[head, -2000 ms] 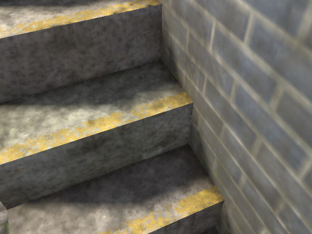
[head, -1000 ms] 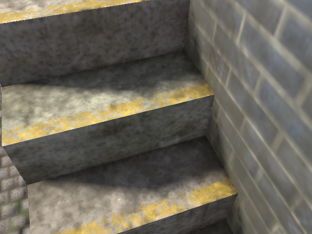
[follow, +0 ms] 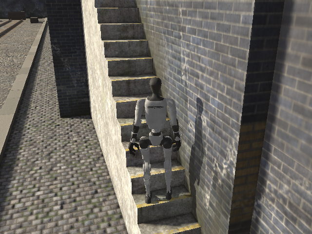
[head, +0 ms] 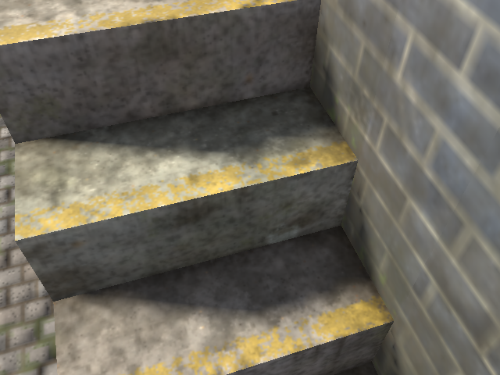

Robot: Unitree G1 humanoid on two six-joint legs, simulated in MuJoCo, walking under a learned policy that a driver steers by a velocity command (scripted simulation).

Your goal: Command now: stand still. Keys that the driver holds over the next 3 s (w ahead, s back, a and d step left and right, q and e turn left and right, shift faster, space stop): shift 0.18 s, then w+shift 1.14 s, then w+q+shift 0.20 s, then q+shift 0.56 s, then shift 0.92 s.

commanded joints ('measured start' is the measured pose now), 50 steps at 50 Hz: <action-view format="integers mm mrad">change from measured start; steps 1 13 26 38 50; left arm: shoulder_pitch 85 76 224 355 -153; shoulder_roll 80 112 172 56 -113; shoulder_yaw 17 29 56 79 20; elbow -17 8 88 179 -252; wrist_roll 1 4 10 -49 13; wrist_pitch -5 -2 -128 -163 -104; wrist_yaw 0 -2 -28 49 -84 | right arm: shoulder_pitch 38 114 -274 -719 -46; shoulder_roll -61 -98 -33 169 22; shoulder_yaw -6 -24 -27 121 -46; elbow -38 -6 -205 -657 -39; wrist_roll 0 4 -63 -56 -10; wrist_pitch -10 3 -79 34 -28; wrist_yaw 5 -7 58 81 15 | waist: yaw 0 -14 67 148 95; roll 26 97 -162 -35 44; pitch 29 84 78 -69 149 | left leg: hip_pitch -101 -155 -1163 -1064 -366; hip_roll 179 176 65 167 289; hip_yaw -135 -214 -116 -51 -305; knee -94 -205 1737 1105 -30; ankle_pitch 245 -273 -35 -653 -325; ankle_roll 94 167 51 84 92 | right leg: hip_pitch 76 -6 383 419 -922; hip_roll -79 -15 -353 -259 129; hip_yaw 96 51 820 267 236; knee -41 25 -368 -500 1719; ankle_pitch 53 -238 -528 396 53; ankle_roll -94 -126 -418 -243 -126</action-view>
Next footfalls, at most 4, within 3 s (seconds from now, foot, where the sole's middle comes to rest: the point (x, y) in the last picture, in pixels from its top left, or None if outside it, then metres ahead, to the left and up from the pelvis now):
0.86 left None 0.20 0.15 -0.57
1.42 right None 0.26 -0.21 -0.57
1.66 left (192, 319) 0.46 0.14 -0.36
2.02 right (303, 346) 0.41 -0.07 -0.37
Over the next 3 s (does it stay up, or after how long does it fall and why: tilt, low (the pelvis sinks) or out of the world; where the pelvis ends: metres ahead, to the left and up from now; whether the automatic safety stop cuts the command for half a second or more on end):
stays up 0.24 0.06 0.22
